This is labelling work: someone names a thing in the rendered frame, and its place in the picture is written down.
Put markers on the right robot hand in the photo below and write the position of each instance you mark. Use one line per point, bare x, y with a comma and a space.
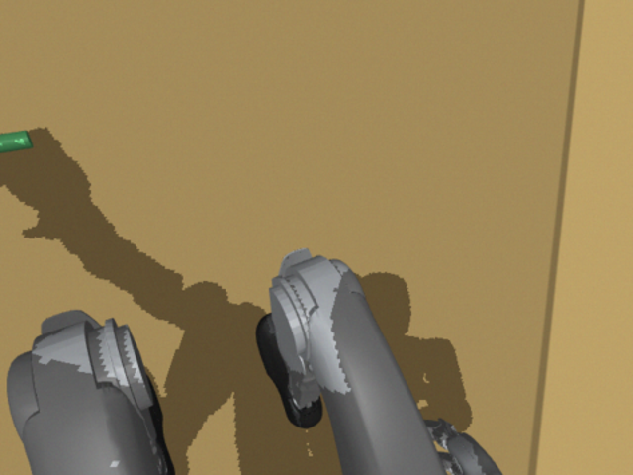
466, 456

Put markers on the right robot foot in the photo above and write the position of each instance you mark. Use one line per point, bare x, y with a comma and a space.
277, 371

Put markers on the left robot foot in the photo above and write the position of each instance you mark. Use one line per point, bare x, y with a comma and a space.
157, 418

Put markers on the bottle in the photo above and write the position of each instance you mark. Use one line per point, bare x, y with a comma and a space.
15, 141

